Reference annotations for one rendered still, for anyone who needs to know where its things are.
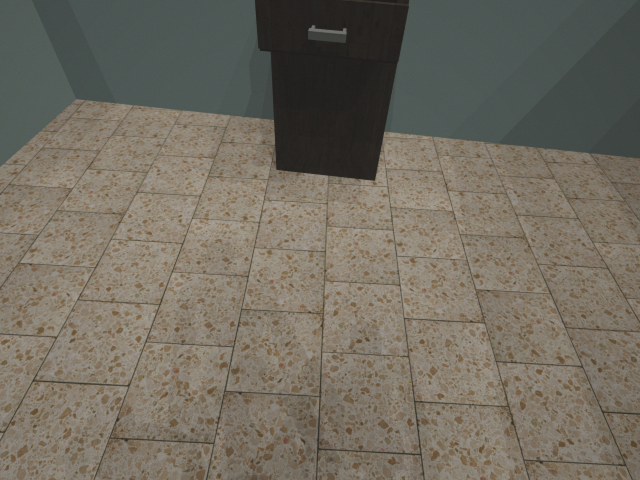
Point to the handle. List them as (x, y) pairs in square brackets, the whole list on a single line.
[(327, 35)]

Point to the cabinet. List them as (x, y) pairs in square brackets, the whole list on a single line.
[(330, 113)]

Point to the drawer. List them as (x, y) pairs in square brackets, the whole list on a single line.
[(375, 28)]

